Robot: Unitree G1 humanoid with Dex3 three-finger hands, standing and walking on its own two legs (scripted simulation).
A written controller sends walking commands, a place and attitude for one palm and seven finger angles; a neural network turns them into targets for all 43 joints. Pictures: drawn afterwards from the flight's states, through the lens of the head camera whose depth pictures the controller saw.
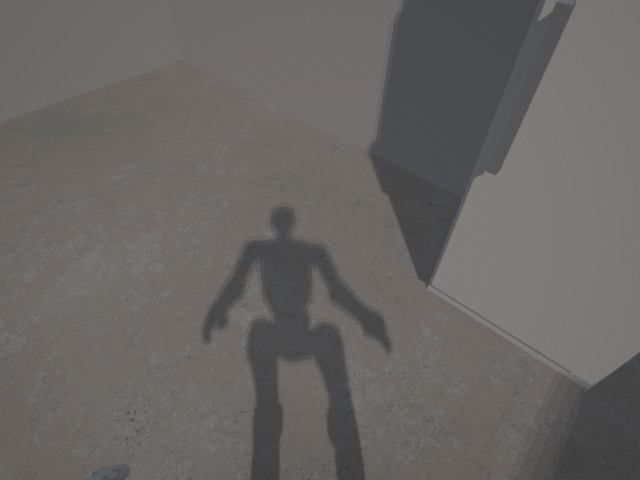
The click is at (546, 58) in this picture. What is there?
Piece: fridge door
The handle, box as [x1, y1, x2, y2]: [485, 0, 575, 174]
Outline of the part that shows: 575,0 558,0 556,2 485,170 493,174 495,174 499,170 575,4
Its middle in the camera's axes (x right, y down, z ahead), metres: +0.45 -0.31 +0.84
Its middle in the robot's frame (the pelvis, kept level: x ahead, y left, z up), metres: +0.87 -0.40 +0.09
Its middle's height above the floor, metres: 0.86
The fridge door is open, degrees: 0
